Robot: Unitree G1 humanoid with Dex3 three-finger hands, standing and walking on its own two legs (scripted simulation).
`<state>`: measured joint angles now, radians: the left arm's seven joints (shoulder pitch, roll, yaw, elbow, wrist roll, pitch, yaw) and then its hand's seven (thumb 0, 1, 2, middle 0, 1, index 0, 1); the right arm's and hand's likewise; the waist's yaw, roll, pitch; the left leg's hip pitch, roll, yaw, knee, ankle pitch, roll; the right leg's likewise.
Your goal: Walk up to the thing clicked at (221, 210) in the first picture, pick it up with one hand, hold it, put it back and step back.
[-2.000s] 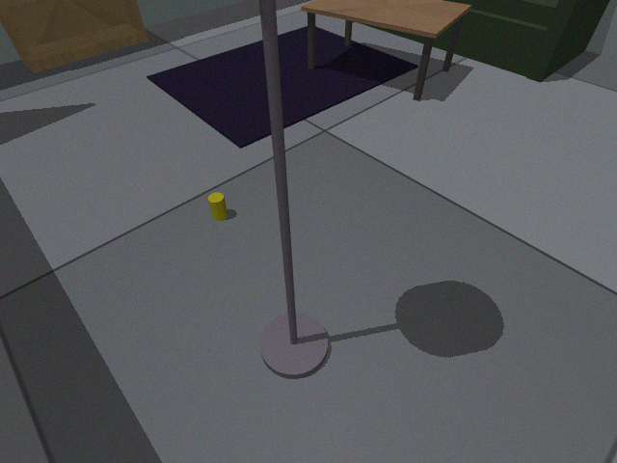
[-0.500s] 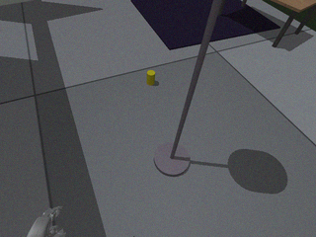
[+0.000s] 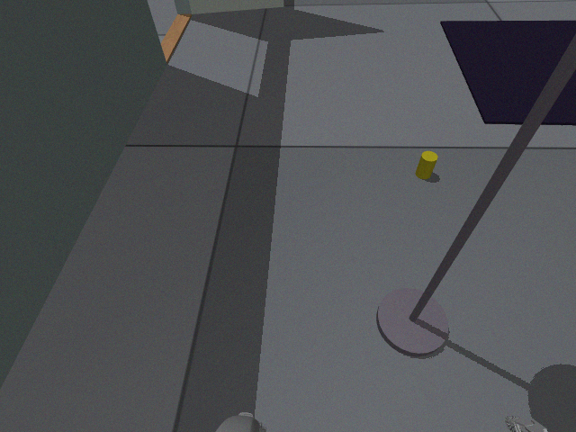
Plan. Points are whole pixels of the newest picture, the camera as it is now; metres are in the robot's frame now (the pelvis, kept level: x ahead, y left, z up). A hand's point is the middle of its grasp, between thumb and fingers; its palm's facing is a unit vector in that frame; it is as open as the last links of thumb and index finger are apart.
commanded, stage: walk up
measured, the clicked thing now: (426, 165) +1.34 -0.60 -0.70
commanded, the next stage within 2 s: stand in 1.38 s
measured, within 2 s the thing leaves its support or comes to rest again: neither
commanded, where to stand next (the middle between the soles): +0.08 +0.01 m, yaw +25 degrees
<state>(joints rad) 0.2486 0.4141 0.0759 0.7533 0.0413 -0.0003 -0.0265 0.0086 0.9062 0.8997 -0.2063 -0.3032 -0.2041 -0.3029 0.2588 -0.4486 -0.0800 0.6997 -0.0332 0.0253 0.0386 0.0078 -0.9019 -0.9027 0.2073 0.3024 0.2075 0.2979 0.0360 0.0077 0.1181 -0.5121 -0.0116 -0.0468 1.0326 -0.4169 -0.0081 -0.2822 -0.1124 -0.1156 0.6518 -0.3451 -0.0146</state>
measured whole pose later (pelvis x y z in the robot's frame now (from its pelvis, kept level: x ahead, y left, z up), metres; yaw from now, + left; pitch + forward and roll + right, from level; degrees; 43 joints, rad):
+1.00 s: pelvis +0.01 +0.00 -0.01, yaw +26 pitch -2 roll +0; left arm 0.24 0.40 0.03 0.94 0.01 0.00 -0.01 0.01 0.91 0.90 -0.20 -0.30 -0.20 -0.30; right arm 0.18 -0.37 -0.01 0.91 0.00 -0.01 0.00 0.01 -0.90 -0.90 0.21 0.30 0.21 0.30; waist 0.01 0.00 0.09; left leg -0.35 -0.02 -0.07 0.72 -0.32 0.00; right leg -0.30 -0.06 -0.04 0.70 -0.36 0.02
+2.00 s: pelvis +0.03 -0.02 +0.02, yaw +27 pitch -3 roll +0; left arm 0.10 0.36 0.01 1.17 0.00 -0.01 -0.01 0.01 0.91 0.90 -0.20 -0.30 -0.20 -0.30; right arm 0.10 -0.35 0.00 1.17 -0.01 0.00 0.01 0.01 -0.90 -0.90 0.21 0.30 0.21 0.30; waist 0.00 0.01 0.07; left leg -0.17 0.02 -0.09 0.35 -0.13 -0.04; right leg -0.12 -0.02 -0.07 0.36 -0.19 0.00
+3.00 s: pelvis +0.05 -0.02 +0.02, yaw +26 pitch -2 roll +0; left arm 0.10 0.35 0.01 1.15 0.01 0.00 -0.01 0.01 0.91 0.90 -0.20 -0.30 -0.20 -0.30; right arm 0.10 -0.36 0.02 1.14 -0.01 -0.01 0.01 0.01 -0.90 -0.90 0.21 0.30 0.21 0.30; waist 0.01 0.01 0.06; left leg -0.14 0.03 -0.08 0.33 -0.15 -0.05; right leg -0.10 -0.01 -0.06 0.34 -0.21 -0.01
